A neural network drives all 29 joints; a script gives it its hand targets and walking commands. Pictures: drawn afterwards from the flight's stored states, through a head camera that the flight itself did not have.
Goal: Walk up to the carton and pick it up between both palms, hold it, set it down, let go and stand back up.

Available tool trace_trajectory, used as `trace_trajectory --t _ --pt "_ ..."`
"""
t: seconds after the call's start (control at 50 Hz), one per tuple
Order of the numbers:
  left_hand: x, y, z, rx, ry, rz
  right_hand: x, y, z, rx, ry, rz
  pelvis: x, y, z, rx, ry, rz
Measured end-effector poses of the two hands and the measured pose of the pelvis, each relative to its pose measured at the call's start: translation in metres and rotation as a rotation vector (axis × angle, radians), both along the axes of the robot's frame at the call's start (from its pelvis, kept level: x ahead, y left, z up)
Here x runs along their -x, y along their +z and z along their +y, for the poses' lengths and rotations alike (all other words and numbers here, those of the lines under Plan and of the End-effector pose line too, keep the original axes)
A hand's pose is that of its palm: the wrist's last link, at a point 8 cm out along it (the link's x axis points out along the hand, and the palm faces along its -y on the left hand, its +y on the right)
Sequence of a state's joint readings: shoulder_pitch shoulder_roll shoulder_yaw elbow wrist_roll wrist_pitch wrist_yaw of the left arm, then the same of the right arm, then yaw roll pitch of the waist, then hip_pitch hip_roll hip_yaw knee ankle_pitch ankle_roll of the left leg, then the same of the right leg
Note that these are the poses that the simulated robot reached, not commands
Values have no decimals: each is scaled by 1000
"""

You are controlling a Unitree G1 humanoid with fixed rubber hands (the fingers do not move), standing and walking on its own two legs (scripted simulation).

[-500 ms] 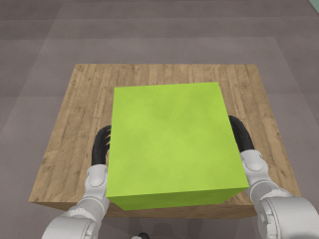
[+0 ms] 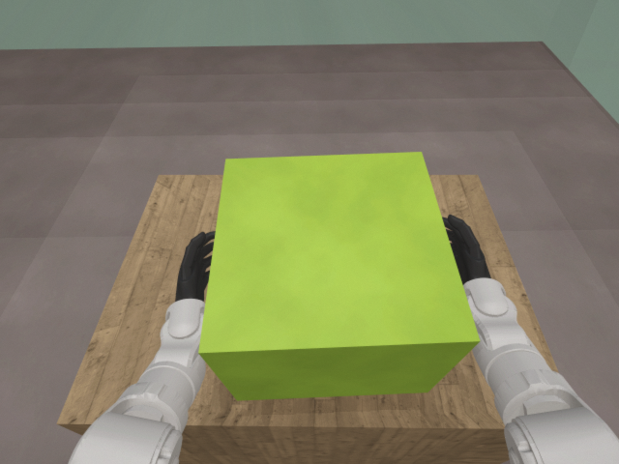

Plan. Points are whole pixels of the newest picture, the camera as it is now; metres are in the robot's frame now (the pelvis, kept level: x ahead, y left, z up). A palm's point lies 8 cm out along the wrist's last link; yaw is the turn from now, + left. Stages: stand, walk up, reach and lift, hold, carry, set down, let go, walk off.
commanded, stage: reach and lift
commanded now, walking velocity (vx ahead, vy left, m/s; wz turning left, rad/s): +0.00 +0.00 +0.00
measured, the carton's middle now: (328, 277) +0.40 +0.00 -0.01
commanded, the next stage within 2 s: none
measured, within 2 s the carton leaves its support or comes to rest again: neither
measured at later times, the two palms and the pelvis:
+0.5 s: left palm (178, 283) +0.34 +0.19 +0.07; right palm (486, 270) +0.36 -0.19 +0.09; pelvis +0.00 +0.00 +0.02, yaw +1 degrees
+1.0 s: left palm (146, 238) +0.36 +0.21 +0.14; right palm (490, 233) +0.36 -0.17 +0.15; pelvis +0.01 +0.02 +0.02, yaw +1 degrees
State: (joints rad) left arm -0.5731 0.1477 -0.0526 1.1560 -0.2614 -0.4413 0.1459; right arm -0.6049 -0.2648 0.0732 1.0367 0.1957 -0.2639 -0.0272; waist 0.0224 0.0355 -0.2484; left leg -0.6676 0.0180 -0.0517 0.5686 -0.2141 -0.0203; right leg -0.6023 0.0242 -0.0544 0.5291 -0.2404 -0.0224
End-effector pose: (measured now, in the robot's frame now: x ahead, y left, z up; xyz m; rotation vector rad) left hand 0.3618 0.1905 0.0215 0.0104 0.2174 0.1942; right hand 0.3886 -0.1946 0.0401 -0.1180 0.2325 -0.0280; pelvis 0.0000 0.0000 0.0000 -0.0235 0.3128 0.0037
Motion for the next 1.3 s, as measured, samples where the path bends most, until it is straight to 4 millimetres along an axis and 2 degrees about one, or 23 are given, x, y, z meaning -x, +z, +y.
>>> trace_trajectory --t 0.1,0.2,0.34,0.44,0.54,0.64,0.72,0.86,1.02,1.18,1.3 --pt "-4 21 4 23 6 -28 -4 25 4 -50 -18 -22 -11 8 1 3 17 -74" --pt "2 35 7 13 9 -23 -3 41 9 -64 -13 -16 -16 14 2 -1 24 -136" --pt "20 32 10 3 13 43 13 35 12 -33 -8 48 -13 18 1 -4 26 -187" --pt "22 37 6 -10 -14 60 25 34 7 -52 -33 63 -7 18 0 0 25 -177" --pt "18 62 -2 -27 -39 12 31 56 -3 -60 -57 14 0 18 1 -1 14 -184" --pt "11 85 -6 -25 -58 2 29 82 -6 -29 -68 5 5 20 0 -11 -3 -209" --pt "6 98 -1 -33 -74 4 24 97 -1 -18 -70 9 7 21 0 -15 -3 -224" --pt "2 114 16 -27 -72 -9 18 112 14 -30 -73 -1 1 23 7 -14 12 -242" --pt "4 122 20 -38 -97 -9 28 112 19 -66 -97 0 -7 24 21 -13 19 -285" --pt "5 124 1 -51 -133 19 45 100 -1 -88 -134 24 -6 24 25 -10 -4 -297" --pt "7 130 -9 -41 -121 4 45 109 -10 -64 -124 7 -2 24 17 -8 -24 -282"
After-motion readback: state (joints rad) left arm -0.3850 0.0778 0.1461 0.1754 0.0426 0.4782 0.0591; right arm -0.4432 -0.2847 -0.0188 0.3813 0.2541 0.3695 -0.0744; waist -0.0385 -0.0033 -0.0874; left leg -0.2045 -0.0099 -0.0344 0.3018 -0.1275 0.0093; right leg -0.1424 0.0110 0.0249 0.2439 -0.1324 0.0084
